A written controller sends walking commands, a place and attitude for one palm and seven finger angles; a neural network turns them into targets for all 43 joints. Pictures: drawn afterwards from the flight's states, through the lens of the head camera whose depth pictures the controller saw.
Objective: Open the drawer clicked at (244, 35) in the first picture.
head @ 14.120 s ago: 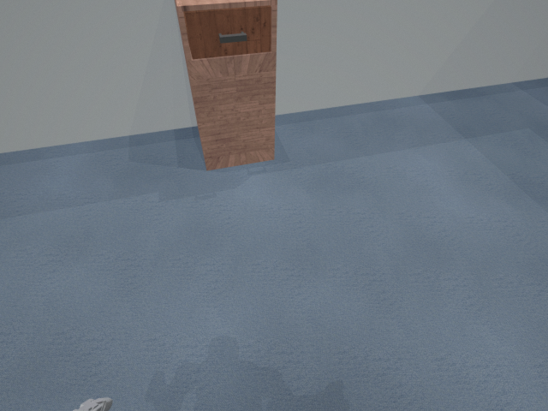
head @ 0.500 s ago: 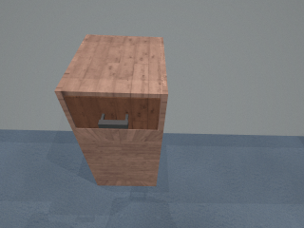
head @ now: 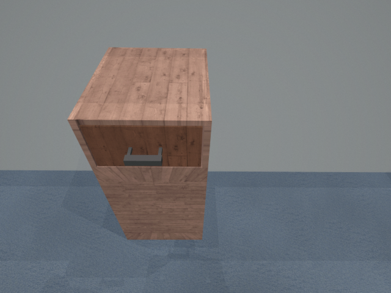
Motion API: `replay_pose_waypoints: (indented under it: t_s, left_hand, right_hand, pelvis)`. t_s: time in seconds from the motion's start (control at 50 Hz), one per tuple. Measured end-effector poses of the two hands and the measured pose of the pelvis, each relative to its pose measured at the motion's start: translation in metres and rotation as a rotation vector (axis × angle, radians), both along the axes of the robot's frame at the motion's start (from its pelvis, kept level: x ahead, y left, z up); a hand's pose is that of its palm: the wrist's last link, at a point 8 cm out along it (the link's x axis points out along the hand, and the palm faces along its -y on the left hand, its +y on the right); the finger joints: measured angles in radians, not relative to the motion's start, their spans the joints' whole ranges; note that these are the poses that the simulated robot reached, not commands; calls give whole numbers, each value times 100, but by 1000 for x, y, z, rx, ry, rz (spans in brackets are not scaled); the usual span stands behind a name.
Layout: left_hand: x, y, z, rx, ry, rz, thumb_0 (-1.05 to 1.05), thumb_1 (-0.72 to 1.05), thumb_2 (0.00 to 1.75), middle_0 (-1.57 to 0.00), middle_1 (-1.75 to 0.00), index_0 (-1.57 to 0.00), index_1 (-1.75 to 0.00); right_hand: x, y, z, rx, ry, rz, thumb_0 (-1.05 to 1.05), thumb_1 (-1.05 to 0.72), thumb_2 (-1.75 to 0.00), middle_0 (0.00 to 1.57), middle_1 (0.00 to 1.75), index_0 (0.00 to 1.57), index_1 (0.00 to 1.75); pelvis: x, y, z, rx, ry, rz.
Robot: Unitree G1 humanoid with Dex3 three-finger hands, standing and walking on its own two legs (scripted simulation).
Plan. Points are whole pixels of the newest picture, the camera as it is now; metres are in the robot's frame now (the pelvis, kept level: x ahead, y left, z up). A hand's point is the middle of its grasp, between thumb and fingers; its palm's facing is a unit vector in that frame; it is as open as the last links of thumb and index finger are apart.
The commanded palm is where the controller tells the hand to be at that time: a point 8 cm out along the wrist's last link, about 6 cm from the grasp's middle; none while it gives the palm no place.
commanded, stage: look again from close up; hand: left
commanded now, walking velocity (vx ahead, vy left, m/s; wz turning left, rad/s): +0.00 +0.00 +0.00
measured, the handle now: (144, 155) +0.50 +0.19 -0.06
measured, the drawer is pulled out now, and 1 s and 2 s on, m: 0.00 0.00 0.00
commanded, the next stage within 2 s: raise the hand with hooked fingers in 0.12 s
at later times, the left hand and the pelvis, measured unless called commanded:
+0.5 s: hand (124, 248) +0.22 +0.17 -0.03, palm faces +0.01 -0.48 -0.87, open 7.8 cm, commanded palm +0.13 +0.19 -0.04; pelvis +0.00 -0.03 -0.02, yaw +0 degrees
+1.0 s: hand (123, 228) +0.25 +0.17 -0.01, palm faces +0.07 -0.09 -0.99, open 10.7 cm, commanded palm +0.21 +0.18 +0.03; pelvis +0.03 -0.07 -0.04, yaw +0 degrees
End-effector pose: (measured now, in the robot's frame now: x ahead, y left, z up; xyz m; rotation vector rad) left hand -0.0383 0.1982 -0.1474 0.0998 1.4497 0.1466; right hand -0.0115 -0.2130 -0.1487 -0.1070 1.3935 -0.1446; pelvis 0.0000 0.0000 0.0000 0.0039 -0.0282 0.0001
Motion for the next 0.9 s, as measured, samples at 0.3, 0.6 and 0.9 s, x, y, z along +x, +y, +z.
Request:
replay_pose_waypoints:
  t_s: [0.3,0.6,0.9]
  left_hand:
    - [53,6,24,146,-208,-154,5,95,89,-21,-31,-21,-30]
    - [225,-50,146,875,-983,-928,1,68,79,-21,-46,-21,-45]
    - [223,-13,175,1289,-951,-971,0,29,64,-27,-69,-27,-68]
  right_hand:
    - [21,-27,6,-58,-158,-2,2,-92,-90,21,30,20,30]
    - [218,-83,62,-85,-760,169,2,-91,-90,20,30,20,30]
    - [288,-45,24,46,-722,349,1,-90,-90,20,30,20,30]
  pelvis:
    - [2,-18,-5,11,-2,-13]
    - [5,-47,-28,53,143,-44]
    - [16,-76,-54,27,213,42]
